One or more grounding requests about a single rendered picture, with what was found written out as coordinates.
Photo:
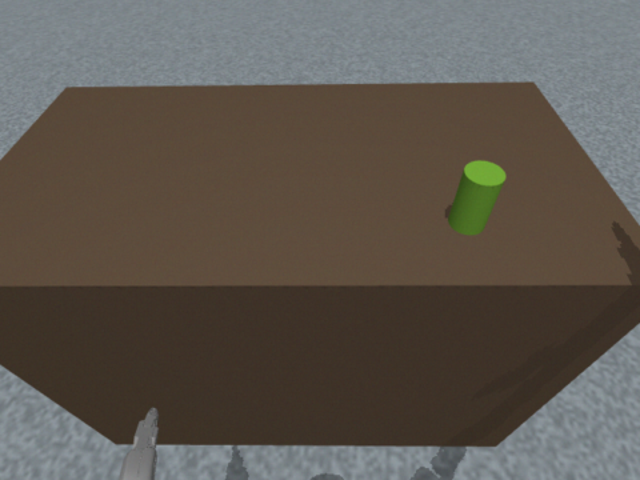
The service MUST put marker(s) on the can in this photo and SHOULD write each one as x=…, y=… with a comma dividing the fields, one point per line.
x=477, y=193

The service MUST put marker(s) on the left robot hand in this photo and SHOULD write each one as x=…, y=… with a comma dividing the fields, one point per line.
x=140, y=462

